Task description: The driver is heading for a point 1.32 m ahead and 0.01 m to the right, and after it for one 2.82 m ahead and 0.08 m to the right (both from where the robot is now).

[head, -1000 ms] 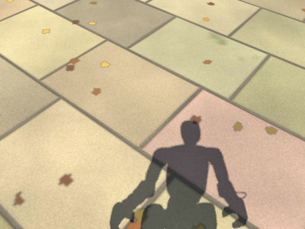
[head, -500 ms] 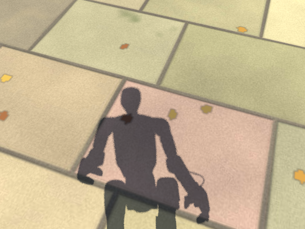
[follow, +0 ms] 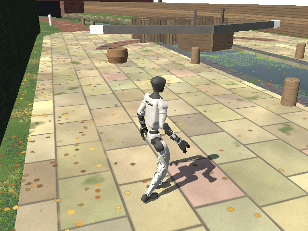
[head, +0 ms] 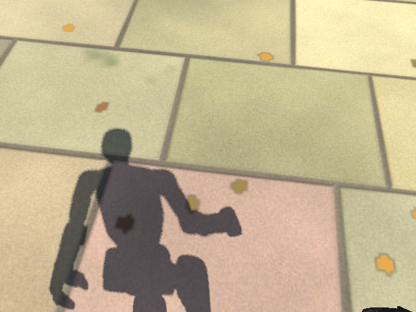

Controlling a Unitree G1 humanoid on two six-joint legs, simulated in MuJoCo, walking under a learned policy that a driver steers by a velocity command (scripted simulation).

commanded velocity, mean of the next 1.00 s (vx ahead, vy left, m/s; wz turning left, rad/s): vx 0.20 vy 0.00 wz -0.29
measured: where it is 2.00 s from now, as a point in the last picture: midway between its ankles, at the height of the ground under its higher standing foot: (263, 242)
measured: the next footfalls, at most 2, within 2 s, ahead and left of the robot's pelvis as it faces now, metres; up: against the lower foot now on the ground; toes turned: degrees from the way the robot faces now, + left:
right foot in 0.42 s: +0.03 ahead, -0.11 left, +0.00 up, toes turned -11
left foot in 0.92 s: +0.25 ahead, +0.06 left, +0.00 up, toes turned -11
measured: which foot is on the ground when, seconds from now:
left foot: down 0.00-0.42, up 0.44-0.90, down 0.92-1.00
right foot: up 0.00-0.40, down 0.42-0.92, up 0.94-1.00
